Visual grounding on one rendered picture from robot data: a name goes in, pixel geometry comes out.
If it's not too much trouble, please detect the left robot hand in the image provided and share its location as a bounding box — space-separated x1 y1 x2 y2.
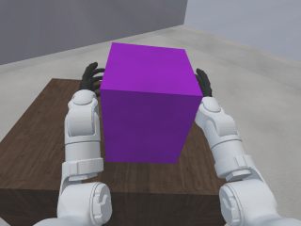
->
78 62 105 97

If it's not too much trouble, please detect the robot right forearm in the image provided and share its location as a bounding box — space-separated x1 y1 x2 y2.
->
195 96 278 212

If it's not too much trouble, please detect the left robot upper arm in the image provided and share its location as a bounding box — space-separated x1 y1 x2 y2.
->
33 182 113 226

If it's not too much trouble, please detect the carton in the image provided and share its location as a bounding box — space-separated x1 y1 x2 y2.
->
100 42 203 164

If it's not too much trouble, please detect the right robot upper arm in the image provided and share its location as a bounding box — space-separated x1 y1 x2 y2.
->
219 178 301 226

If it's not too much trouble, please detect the pedestal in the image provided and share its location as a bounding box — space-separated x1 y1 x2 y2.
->
0 78 243 226

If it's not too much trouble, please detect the robot left forearm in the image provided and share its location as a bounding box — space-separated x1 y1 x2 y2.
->
56 89 103 217

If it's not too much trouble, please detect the right robot hand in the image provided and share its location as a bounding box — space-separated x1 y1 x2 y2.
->
195 68 213 98

